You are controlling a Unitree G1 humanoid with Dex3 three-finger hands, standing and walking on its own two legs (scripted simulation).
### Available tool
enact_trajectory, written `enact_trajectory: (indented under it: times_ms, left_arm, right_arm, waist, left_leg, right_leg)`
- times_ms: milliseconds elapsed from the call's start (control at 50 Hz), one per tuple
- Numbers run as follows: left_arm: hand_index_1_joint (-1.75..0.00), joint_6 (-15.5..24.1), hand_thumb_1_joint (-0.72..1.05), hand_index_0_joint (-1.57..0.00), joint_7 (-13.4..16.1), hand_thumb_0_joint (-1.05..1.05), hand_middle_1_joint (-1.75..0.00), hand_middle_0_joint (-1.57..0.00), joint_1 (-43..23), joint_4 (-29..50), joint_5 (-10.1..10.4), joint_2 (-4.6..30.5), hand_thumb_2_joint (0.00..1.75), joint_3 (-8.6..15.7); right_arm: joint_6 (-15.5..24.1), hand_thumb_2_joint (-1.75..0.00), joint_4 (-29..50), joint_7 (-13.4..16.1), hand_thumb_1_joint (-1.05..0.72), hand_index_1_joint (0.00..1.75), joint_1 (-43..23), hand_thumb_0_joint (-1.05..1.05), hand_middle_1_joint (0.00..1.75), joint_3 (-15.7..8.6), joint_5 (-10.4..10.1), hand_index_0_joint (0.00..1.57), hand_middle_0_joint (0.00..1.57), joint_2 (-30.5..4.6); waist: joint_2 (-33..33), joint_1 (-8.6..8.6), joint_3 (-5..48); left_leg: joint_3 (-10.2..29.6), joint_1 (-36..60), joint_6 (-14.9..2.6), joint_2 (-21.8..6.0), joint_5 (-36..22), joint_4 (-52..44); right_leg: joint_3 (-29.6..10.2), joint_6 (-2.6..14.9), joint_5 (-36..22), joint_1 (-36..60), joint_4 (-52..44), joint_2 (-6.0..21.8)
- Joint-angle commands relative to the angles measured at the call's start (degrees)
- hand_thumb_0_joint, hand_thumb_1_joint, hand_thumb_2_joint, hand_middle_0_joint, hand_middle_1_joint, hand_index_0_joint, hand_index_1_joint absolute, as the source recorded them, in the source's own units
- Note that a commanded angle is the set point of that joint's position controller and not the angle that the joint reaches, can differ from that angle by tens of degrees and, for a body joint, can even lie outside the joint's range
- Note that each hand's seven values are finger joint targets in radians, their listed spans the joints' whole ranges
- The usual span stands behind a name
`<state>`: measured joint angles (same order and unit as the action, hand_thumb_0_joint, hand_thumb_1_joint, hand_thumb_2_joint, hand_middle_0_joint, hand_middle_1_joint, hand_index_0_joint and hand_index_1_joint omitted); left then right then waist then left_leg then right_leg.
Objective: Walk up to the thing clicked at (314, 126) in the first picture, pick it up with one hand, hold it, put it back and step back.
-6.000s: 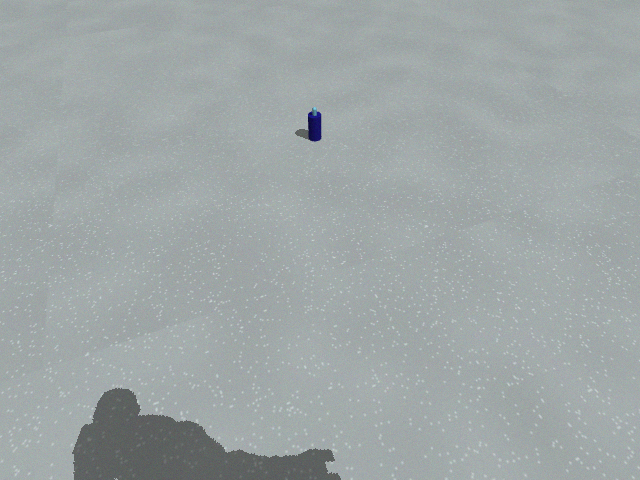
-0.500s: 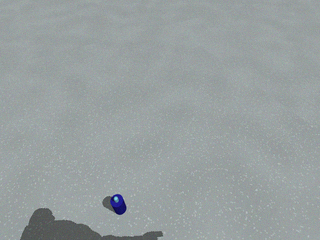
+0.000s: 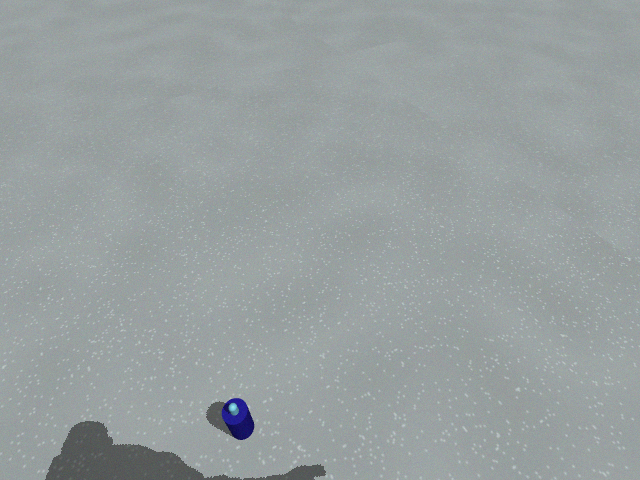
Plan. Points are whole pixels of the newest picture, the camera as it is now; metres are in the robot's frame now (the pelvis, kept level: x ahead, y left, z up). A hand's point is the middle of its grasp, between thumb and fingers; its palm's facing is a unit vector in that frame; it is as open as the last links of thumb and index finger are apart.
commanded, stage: stand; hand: left
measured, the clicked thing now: (237, 417) +0.43 +0.24 -0.69
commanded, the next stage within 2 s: go down in 1.94 s
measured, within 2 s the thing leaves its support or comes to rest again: neither
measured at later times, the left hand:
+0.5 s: hand out of the picture +0.10 +0.24 -0.15, palm faces -0.02 -0.94 -0.34, open 7.4 cm
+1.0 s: hand out of the picture +0.09 +0.24 -0.15, palm faces -0.01 -0.94 -0.35, open 7.4 cm
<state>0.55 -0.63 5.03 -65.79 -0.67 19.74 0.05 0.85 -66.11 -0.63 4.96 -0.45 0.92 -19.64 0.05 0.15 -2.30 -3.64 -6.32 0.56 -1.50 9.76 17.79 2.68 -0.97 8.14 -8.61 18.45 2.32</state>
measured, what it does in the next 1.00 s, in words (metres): stands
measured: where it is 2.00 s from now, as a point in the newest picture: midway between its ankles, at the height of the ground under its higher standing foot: outside the picture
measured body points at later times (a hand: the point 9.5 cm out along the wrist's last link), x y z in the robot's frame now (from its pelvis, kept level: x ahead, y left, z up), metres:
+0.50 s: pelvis +0.02 -0.01 +0.00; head +0.02 -0.01 +0.45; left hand +0.10 +0.29 -0.13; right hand +0.10 -0.31 -0.13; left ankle +0.00 +0.12 -0.75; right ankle +0.02 -0.13 -0.75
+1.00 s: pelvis +0.02 -0.01 +0.00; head +0.02 -0.01 +0.45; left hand +0.09 +0.29 -0.13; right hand +0.09 -0.31 -0.14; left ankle +0.00 +0.12 -0.75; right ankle +0.02 -0.13 -0.75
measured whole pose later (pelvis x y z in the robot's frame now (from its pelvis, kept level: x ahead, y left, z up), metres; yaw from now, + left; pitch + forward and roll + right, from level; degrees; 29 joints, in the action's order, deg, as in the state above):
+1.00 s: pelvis +0.02 -0.01 +0.00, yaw +1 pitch -2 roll +0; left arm 0.3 -0.5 5.6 -65.8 -0.6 19.9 0.0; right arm 0.6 -65.7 -0.2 5.9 0.1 0.8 -20.0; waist 0.5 0.1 -2.2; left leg -2.7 -4.4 1.5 -2.3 10.4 16.5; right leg 3.7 -0.2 9.4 -6.6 17.7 1.5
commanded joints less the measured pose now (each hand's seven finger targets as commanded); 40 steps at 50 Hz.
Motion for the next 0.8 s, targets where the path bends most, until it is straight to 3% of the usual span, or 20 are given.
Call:
enact_trajectory:
  times_ms: [0, 100, 340, 520, 680, 780]
  left_arm:
    - [-0.30, 1.36, 0.90, -0.20, 0.91, 0.00, -0.30, -0.20, -2.46, 3.23, 0.26, 12.33, 0.90, 2.22]
    - [-0.30, 1.44, 0.90, -0.20, 0.98, 0.00, -0.30, -0.20, -3.07, 3.40, 0.27, 12.21, 0.90, 2.12]
    - [-0.30, 1.58, 0.90, -0.20, 1.14, 0.00, -0.30, -0.20, -3.01, 3.32, 0.34, 12.55, 0.90, 2.18]
    - [-0.30, 1.34, 0.90, -0.20, 1.18, 0.00, -0.30, -0.20, -3.17, 3.19, 0.21, 12.78, 0.90, 2.19]
    - [-0.30, 1.45, 0.90, -0.20, 1.18, 0.00, -0.30, -0.20, -2.85, 3.34, 0.32, 12.83, 0.90, 2.23]
    - [-0.30, 1.24, 0.90, -0.20, 1.12, 0.00, -0.30, -0.20, -2.82, 3.43, 0.25, 12.63, 0.90, 2.20]
  right_arm:
    - [1.16, -0.90, 3.29, 0.68, -0.90, 0.30, -3.06, 0.00, 0.30, -1.98, -0.34, 0.20, 0.20, -12.32]
    - [0.89, -0.90, 3.16, 0.65, -0.90, 0.30, -2.80, 0.00, 0.30, -1.85, -0.32, 0.20, 0.20, -12.37]
    - [0.95, -0.90, 3.05, 0.90, -0.90, 0.30, -2.16, 0.00, 0.30, -1.81, -0.39, 0.20, 0.20, -12.57]
    - [0.68, -0.90, 3.30, 0.85, -0.90, 0.30, -2.41, 0.00, 0.30, -1.75, -0.30, 0.20, 0.20, -12.13]
    - [0.89, -0.90, 3.35, 0.89, -0.90, 0.30, -2.11, 0.00, 0.30, -1.71, -0.34, 0.20, 0.20, -12.29]
    - [0.81, -0.90, 3.60, 0.98, -0.90, 0.30, -2.15, 0.00, 0.30, -1.59, -0.30, 0.20, 0.20, -12.40]
  waist:
    - [0.23, -0.13, 4.78]
    - [-0.55, -0.01, 4.76]
    - [-0.06, 0.32, 6.77]
    - [-0.35, 0.30, 4.42]
    - [-0.36, 0.16, 5.51]
    - [0.44, 0.11, 4.91]
  left_leg:
    - [6.18, 0.25, -0.73, -7.33, -6.31, -3.76]
    - [6.06, -0.12, -0.82, -7.26, -5.41, -3.35]
    - [5.40, 2.95, -0.68, -7.87, -12.70, -2.43]
    - [5.60, 0.60, -0.63, -7.47, -5.82, -3.52]
    - [5.73, 2.24, -0.59, -7.76, -10.01, -3.11]
    - [5.45, 1.45, -0.75, -7.45, -7.31, -3.57]
  right_leg:
    - [-5.62, 1.60, -4.67, 2.47, -2.85, 6.15]
    - [-5.65, 1.37, -4.49, 2.90, -3.49, 6.38]
    - [-5.03, 1.56, -12.85, 4.82, -2.30, 6.70]
    - [-5.05, 1.51, -5.79, 4.01, -3.79, 6.36]
    - [-5.05, 1.80, -9.81, 4.70, -3.29, 6.45]
    - [-5.08, 1.81, -7.22, 4.28, -3.66, 6.36]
